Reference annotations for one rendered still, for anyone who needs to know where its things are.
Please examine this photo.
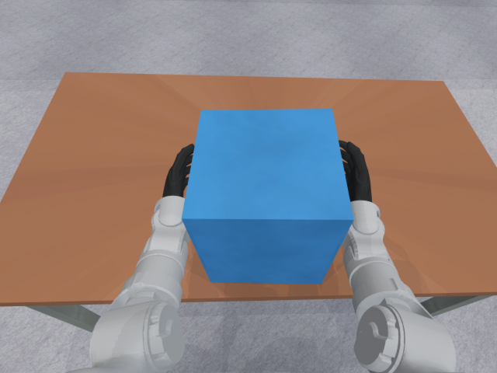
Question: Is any left robot forearm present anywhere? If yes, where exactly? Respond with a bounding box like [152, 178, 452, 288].
[89, 196, 190, 364]

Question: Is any robot left upper arm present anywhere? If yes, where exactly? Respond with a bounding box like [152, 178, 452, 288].
[66, 299, 185, 373]

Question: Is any carton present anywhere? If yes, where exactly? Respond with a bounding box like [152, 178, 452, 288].
[182, 109, 354, 284]

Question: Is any table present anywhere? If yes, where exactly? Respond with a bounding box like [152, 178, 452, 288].
[0, 72, 497, 333]

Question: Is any robot left hand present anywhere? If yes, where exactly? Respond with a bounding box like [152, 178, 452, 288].
[162, 144, 195, 197]

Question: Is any robot right hand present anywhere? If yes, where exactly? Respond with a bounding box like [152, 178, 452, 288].
[339, 140, 372, 202]

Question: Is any robot right upper arm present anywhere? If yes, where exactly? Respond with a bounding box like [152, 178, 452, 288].
[353, 304, 463, 373]

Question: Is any right robot forearm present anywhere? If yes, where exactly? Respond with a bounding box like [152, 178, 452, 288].
[342, 200, 456, 368]

